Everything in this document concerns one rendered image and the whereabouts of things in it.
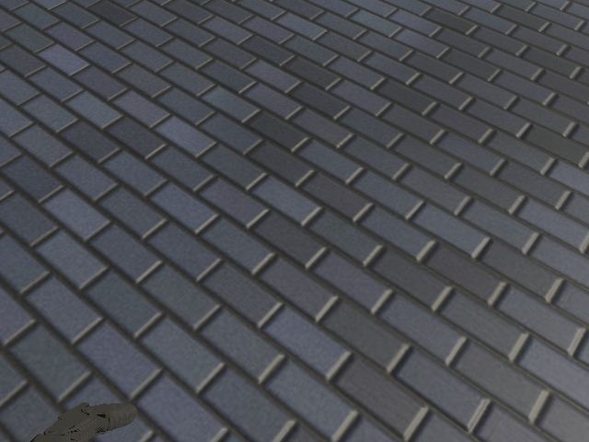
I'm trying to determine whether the left robot hand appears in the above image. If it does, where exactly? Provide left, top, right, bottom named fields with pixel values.
left=30, top=402, right=137, bottom=442

